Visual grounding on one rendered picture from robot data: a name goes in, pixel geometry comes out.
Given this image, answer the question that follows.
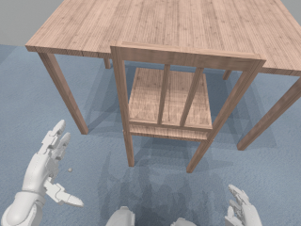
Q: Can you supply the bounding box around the right robot hand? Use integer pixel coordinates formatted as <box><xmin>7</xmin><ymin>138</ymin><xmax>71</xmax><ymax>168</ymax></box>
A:
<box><xmin>225</xmin><ymin>184</ymin><xmax>262</xmax><ymax>226</ymax></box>

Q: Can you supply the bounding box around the left robot hand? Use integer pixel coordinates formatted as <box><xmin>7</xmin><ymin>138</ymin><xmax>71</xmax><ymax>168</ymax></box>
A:
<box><xmin>22</xmin><ymin>120</ymin><xmax>84</xmax><ymax>208</ymax></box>

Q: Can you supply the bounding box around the left robot shin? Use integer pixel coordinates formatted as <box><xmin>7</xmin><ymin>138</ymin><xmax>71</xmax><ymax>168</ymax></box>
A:
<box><xmin>120</xmin><ymin>206</ymin><xmax>129</xmax><ymax>210</ymax></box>

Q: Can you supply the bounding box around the robot left thigh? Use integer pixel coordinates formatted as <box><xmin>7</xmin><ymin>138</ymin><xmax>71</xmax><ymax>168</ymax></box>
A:
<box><xmin>105</xmin><ymin>209</ymin><xmax>135</xmax><ymax>226</ymax></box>

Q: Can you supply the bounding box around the robot left forearm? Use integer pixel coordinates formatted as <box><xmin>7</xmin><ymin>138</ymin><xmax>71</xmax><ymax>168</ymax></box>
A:
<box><xmin>1</xmin><ymin>190</ymin><xmax>46</xmax><ymax>226</ymax></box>

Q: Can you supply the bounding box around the chair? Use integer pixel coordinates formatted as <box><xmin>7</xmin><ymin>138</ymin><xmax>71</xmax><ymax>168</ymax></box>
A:
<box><xmin>110</xmin><ymin>40</ymin><xmax>267</xmax><ymax>173</ymax></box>

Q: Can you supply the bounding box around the table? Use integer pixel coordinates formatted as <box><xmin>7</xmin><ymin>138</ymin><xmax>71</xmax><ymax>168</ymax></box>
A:
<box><xmin>25</xmin><ymin>0</ymin><xmax>301</xmax><ymax>151</ymax></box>

